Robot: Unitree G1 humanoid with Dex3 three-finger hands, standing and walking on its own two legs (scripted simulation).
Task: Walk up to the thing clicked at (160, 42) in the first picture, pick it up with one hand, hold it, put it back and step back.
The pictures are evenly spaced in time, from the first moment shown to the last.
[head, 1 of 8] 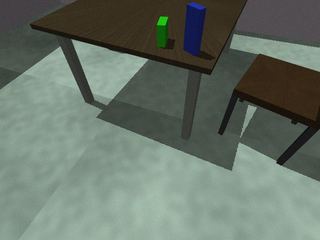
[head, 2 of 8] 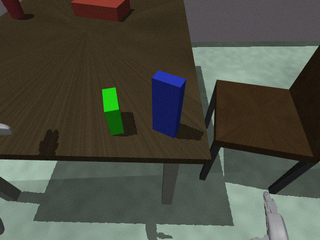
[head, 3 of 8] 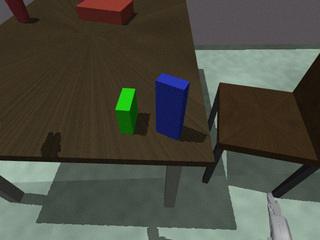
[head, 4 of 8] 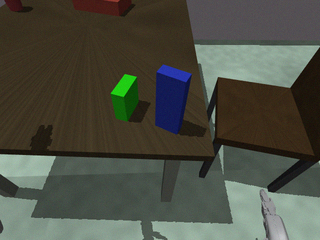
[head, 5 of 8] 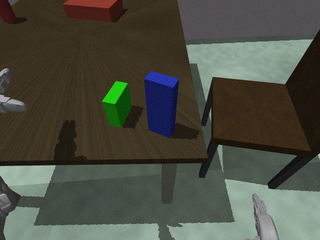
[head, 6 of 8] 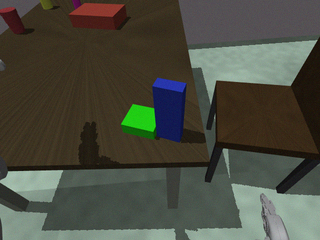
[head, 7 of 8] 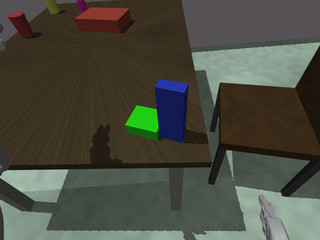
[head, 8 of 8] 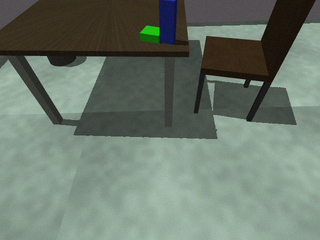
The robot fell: no
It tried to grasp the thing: yes
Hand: left
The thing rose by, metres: 0.00
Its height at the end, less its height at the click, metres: -0.03
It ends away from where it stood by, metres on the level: 0.10
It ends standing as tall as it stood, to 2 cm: no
